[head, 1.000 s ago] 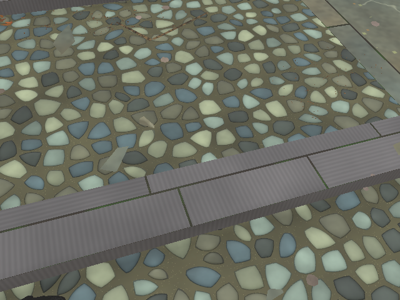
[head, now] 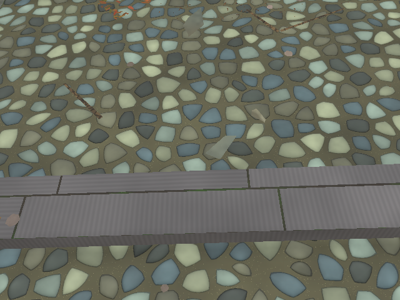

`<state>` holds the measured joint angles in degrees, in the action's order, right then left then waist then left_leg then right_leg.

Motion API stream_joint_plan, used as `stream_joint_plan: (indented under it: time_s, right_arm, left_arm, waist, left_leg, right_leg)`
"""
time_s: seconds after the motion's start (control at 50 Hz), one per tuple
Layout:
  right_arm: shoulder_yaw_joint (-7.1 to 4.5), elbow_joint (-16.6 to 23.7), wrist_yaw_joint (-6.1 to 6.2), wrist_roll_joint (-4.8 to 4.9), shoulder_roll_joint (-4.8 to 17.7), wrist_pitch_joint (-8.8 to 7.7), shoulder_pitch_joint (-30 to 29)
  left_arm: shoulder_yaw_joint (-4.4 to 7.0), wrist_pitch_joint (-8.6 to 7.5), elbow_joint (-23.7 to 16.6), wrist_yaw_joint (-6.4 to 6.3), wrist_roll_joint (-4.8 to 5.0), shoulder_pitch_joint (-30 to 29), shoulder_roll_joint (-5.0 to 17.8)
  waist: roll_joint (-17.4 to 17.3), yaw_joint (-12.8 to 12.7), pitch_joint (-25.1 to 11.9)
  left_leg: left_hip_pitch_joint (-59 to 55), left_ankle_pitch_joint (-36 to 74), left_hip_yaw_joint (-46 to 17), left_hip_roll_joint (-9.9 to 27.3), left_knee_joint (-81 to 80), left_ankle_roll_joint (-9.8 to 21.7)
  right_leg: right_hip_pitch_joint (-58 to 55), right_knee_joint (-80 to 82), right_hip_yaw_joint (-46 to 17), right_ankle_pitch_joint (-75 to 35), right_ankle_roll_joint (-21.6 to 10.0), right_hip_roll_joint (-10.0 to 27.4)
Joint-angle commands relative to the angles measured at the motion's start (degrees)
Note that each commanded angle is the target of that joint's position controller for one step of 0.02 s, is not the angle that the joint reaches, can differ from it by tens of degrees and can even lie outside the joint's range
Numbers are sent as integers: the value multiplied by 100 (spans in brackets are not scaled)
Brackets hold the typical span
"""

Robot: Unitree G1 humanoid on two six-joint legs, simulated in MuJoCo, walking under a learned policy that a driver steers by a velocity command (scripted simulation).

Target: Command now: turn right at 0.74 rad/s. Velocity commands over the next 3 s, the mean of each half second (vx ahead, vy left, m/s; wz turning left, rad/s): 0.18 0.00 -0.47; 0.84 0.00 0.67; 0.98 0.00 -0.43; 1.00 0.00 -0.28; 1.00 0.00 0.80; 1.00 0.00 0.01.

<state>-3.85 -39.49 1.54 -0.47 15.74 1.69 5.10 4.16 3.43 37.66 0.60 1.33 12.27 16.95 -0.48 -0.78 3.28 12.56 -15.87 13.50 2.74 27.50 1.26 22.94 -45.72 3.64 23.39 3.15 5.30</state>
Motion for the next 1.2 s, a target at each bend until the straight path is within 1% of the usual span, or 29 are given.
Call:
stream_joint_plan:
  time_s: [0.02,0.04,0.06,0.08,0.1,0.12,0.16,0.26,0.28,0.34,0.36,0.38,0.4,0.48,0.5,0.62,0.68,0.7,0.72,0.78,0.9,0.98,1.04,1.08,1.12,1.14,1.16,1.18,1.2]
  right_arm:
    - [-344,346,-19,150,1001,-42,-139]
    - [-343,249,-48,200,904,-50,2]
    - [-314,213,-89,125,723,-91,182]
    - [-180,622,-111,-168,376,-150,-230]
    - [-195,729,-92,-161,545,-197,-689]
    - [-235,742,-87,-6,701,-213,-803]
    - [-269,599,-3,-20,806,-228,-580]
    - [-213,326,-17,20,669,-225,-135]
    - [-90,2,-150,-251,593,-8,575]
    - [-58,33,-391,-259,630,118,255]
    - [-67,75,-446,-208,691,82,45]
    - [-124,338,-339,363,836,-237,-420]
    - [-76,362,-291,384,830,-413,-527]
    - [-48,350,-271,282,754,-644,-249]
    - [-50,252,-490,-300,758,-384,-218]
    - [-27,369,-720,-54,750,-211,11]
    - [-198,-308,-515,-105,1036,-297,2235]
    - [-377,-454,-386,-157,1789,-341,3230]
    - [-343,-324,-398,-93,1995,-378,2871]
    - [-297,-146,-323,-27,1526,-348,2068]
    - [-156,-178,-227,70,1193,-541,2020]
    - [-67,-596,-129,80,915,-535,3122]
    - [12,-1525,95,-367,664,-517,5544]
    - [62,-1942,245,-599,412,-613,6148]
    - [172,-1777,331,-629,121,-696,4977]
    - [184,-1213,359,-304,299,-706,3128]
    - [141,-954,337,196,822,-845,2765]
    - [-75,-970,145,323,1684,-1099,2192]
    - [-236,-892,-16,268,1712,-1244,1340]
  left_arm:
    - [163,-26,-513,92,26,68,455]
    - [233,-13,-462,51,5,305,559]
    - [429,-25,-418,-57,-17,688,1094]
    - [609,-79,-547,-150,-76,830,1951]
    - [524,-258,-678,-62,-289,872,1705]
    - [469,-383,-638,-30,-257,675,1552]
    - [380,-391,-680,-129,21,61,1234]
    - [302,-256,-824,-310,-38,-252,1165]
    - [254,-187,-496,-153,-258,377,1047]
    - [107,-211,-378,112,-316,494,777]
    - [104,-245,-354,142,-345,473,832]
    - [131,-432,-440,-40,-66,220,1018]
    - [138,-545,-340,-140,-84,355,1061]
    - [136,-791,-114,-188,-147,489,1026]
    - [112,-743,16,-79,-466,812,1034]
    - [162,-794,99,-49,-465,359,1078]
    - [82,-754,95,-64,-455,170,964]
    - [-94,-778,-177,-44,-463,41,528]
    - [-219,-861,-469,46,-503,-59,137]
    - [-174,-1019,-351,125,-554,-473,715]
    - [-357,-630,-537,176,-558,-976,491]
    - [-431,-594,-701,108,-622,-1463,391]
    - [-514,-718,-1185,79,-595,-3050,47]
    - [-692,-862,-1836,21,-416,-4282,-380]
    - [-866,-1014,-2108,80,-226,-4168,-604]
    - [-946,-996,-1760,241,-229,-2702,-512]
    - [-670,-800,-943,382,-274,-576,-132]
    - [-364,-530,-329,170,-198,1291,309]
    - [-29,-405,253,12,-236,2378,1113]
  waist:
    - [-539,-27,-821]
    - [-371,-147,-868]
    - [512,-234,-924]
    - [2249,-135,-859]
    - [1456,-508,-1583]
    - [881,-388,-1358]
    - [370,-15,-924]
    - [509,162,-1094]
    - [614,25,-1252]
    - [1193,-196,-685]
    - [1261,-259,-426]
    - [1083,-348,-231]
    - [913,-424,-253]
    - [811,-432,29]
    - [640,-446,33]
    - [626,-62,334]
    - [-193,981,-842]
    - [-1550,1322,-1258]
    - [-2311,816,-1224]
    - [0,483,-354]
    - [-91,246,230]
    - [-45,637,-43]
    - [-509,1779,-136]
    - [-1003,1993,98]
    - [-564,1049,82]
    - [323,-190,-481]
    - [325,-1070,-2117]
    - [-503,-2104,-2231]
    - [333,-2522,-2292]
  left_leg:
    - [-928,2790,-790,1697,-130,778]
    - [-631,2410,-497,1492,410,445]
    - [357,1349,-131,964,1649,-36]
    - [2606,-2093,-134,-50,3448,-632]
    - [2988,-2553,-1486,-327,4378,-641]
    - [3158,-2108,-1762,-227,4586,-516]
    - [3262,-1091,-1894,-68,4101,-431]
    - [2530,-167,-1809,-365,3170,-683]
    - [2239,-159,-1434,-225,3136,-602]
    - [2118,12,-1168,-75,2461,-512]
    - [2183,130,-1160,-22,2163,-468]
    - [2565,451,-1512,146,1891,-324]
    - [2860,522,-1615,204,1740,-242]
    - [3436,436,-1710,241,1692,-56]
    - [2941,286,-1466,-66,1659,-62]
    - [1895,29,-886,71,1200,432]
    - [-948,-540,-583,-831,811,859]
    - [-2114,-2567,-2923,388,-190,1281]
    - [-2642,-4084,-6030,1097,-1735,1674]
    - [-1530,-1869,-4791,948,-1526,1437]
    - [-229,846,-3467,16,-1886,1422]
    - [-2473,3535,-3299,230,-1272,1334]
    - [-6204,7168,-3632,688,163,1239]
    - [-6427,8106,-3515,994,306,1102]
    - [-4355,8697,-2589,848,-453,616]
    - [-1445,8870,-1954,469,-1012,352]
    - [931,10123,-2207,567,-322,687]
    - [1875,11117,-2249,940,1169,509]
    - [2197,5566,-1944,76,4583,-92]
  right_leg:
    - [-236,1024,266,-513,-280,-176]
    - [-806,1654,227,-1163,-475,-346]
    - [-1825,2157,-698,-2961,-865,-6]
    - [-2928,2088,-3069,-5617,-1881,1397]
    - [-2889,2321,-3634,-5160,-2583,1756]
    - [-2810,2431,-3167,-4600,-2390,1498]
    - [-2456,2415,-2573,-3912,-1829,981]
    - [-2115,2329,-2131,-4149,-1607,562]
    - [-2237,2459,-1834,-3411,-1461,222]
    - [-1680,3439,-2238,579,-1425,237]
    - [-1622,3609,-2340,906,-1402,356]
    - [-1759,3484,-2622,832,-1565,852]
    - [-2148,3524,-2685,875,-1577,1062]
    - [-2611,3789,-2279,780,-1497,1283]
    - [-2279,4015,-1841,1080,-1354,1012]
    - [-1816,4051,-588,244,-1034,1055]
    - [-1072,531,626,-4133,-822,463]
    - [518,-1850,719,-2951,-501,-69]
    - [2320,-2782,-303,448,-399,-1021]
    - [2507,-2546,-825,-884,-456,-84]
    - [1951,-1091,-247,-1360,42,-119]
    - [3907,-2293,232,-648,-193,-197]
    - [7632,-4813,722,1679,-726,-381]
    - [8903,-5609,313,3281,-956,-445]
    - [6781,-3861,307,3166,-1197,-658]
    - [2402,-1046,740,775,-1257,-881]
    - [-2375,-1971,875,-1447,-1108,-1567]
    - [-4061,-1560,346,-1517,-1163,-1363]
    - [-4497,-461,-1361,-1310,-2016,-561]
